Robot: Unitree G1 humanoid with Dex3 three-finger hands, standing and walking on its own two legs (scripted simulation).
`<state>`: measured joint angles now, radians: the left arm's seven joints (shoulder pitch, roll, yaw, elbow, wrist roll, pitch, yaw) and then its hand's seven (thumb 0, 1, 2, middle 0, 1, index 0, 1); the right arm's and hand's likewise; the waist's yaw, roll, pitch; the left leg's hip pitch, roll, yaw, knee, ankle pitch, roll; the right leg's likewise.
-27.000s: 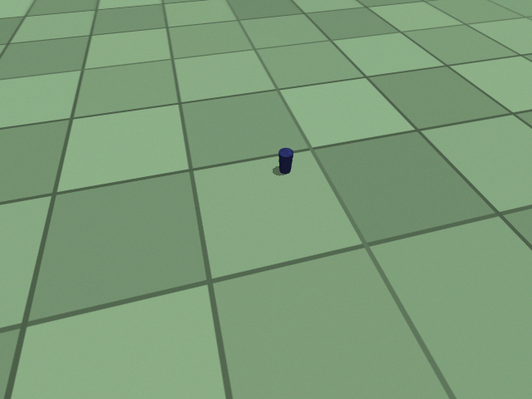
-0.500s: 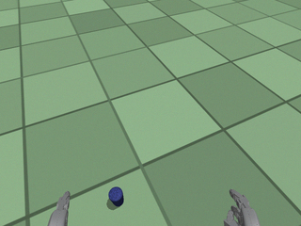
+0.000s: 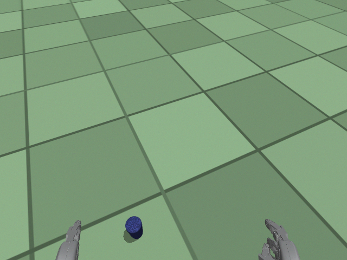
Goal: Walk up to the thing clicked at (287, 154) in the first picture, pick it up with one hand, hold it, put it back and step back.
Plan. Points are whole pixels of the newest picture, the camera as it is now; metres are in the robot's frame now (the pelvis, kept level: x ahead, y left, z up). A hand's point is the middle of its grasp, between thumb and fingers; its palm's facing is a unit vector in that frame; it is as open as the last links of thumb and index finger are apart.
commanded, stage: home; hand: left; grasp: from the side
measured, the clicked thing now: (135, 228) +0.42 +0.20 -0.66
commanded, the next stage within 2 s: stand in 0.04 s
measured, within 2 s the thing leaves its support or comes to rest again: neither
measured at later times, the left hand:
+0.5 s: hand out of the picture +0.17 +0.18 -0.06, palm faces +0.10 -0.95 -0.28, open 11.2 cm
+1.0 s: hand out of the picture +0.05 +0.26 -0.11, palm faces +0.00 -0.94 -0.35, open 7.4 cm
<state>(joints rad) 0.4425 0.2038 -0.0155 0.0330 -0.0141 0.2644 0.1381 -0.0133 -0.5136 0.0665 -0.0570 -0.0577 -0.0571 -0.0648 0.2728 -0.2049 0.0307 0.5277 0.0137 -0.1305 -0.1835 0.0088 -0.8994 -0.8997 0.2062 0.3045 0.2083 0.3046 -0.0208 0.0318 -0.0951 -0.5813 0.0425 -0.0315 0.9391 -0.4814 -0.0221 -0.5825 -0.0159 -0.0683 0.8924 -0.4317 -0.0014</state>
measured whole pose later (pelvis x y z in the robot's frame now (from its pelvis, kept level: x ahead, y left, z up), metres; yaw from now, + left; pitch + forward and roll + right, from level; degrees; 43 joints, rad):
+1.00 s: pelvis -0.01 +0.02 +0.04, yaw +1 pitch -3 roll +0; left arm 0.20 0.32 0.00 1.01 0.03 0.00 0.03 0.00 0.90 0.90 -0.20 -0.30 -0.20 -0.30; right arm 0.21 -0.31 -0.02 1.02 -0.04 0.00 -0.01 0.00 -0.90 -0.90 0.20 0.30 0.21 0.30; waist 0.01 0.00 0.05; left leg -0.20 -0.01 0.00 0.53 -0.28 0.01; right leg -0.22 -0.06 -0.05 0.51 -0.25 0.03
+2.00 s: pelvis +0.00 +0.00 +0.06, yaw +0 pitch -3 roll +0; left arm 0.08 0.32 0.00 1.17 0.02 -0.02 0.01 0.00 0.91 0.90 -0.20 -0.30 -0.20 -0.31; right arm 0.11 -0.34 0.00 1.15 -0.02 -0.01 0.00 0.00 -0.90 -0.90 0.21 0.30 0.21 0.30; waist 0.00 0.02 0.05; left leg -0.09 0.01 -0.01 0.32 -0.18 -0.01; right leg -0.12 -0.03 -0.06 0.32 -0.16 0.01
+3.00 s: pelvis -0.05 +0.04 +0.03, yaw +0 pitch -2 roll -1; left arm 0.01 0.42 0.06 0.93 0.01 0.06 0.03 0.00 0.91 0.90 -0.20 -0.30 -0.20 -0.30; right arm 0.14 -0.39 -0.06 0.97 -0.03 0.03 0.02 0.00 -0.90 -0.90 0.20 0.30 0.21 0.30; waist -0.02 -0.05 0.18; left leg -0.29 -0.03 -0.01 0.68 -0.37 0.04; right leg -0.44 0.01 0.11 0.87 -0.49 -0.01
